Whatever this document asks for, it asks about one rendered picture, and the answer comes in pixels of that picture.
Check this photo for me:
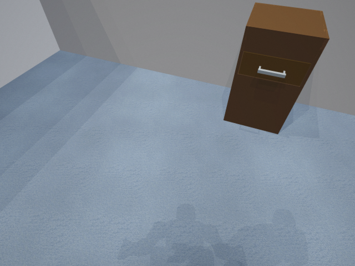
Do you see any cabinet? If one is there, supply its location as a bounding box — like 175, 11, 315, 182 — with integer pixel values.
224, 2, 329, 134

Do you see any drawer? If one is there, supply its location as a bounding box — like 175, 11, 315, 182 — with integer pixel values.
239, 51, 311, 86

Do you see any handle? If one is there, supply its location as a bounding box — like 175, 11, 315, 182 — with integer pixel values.
257, 66, 286, 78

